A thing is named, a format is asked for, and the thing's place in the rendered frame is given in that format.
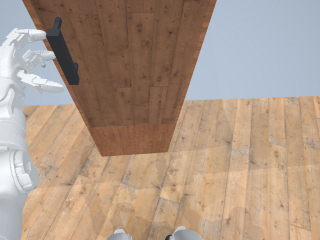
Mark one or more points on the right robot thigh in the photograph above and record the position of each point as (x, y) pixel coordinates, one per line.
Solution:
(185, 234)

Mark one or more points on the robot left hand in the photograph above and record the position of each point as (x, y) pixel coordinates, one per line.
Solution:
(12, 63)

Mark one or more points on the robot left forearm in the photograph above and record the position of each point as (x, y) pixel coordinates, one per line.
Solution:
(12, 119)

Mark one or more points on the handle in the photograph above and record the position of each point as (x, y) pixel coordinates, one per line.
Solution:
(61, 52)

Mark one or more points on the cupboard door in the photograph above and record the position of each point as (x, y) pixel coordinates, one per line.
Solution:
(134, 56)

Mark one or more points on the right robot shin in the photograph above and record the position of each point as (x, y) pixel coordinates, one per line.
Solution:
(179, 228)

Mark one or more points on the left robot upper arm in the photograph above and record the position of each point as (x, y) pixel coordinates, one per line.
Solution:
(18, 176)

